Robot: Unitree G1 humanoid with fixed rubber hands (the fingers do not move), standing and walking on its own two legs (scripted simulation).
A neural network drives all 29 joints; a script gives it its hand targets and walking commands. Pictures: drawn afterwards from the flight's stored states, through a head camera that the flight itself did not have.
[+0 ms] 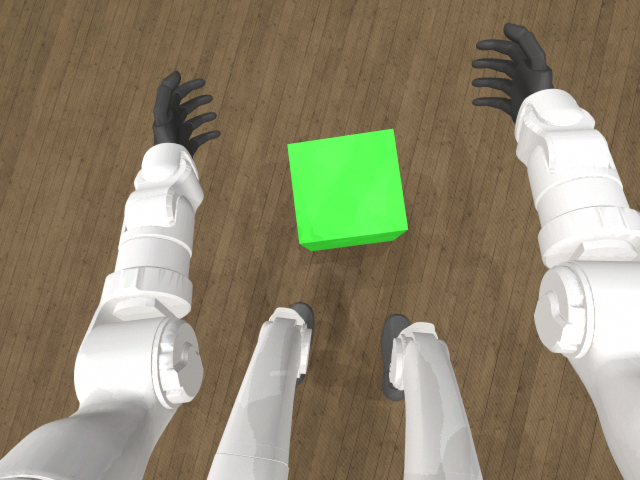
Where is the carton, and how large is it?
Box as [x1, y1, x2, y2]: [287, 129, 407, 250]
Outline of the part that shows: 392,129 287,144 300,244 310,250 378,242 392,240 407,229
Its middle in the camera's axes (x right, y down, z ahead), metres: +0.06 -0.09 +0.87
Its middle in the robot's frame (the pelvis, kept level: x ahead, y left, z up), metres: +0.49 +0.04 -0.52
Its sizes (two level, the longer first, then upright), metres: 0.210 0.200 0.250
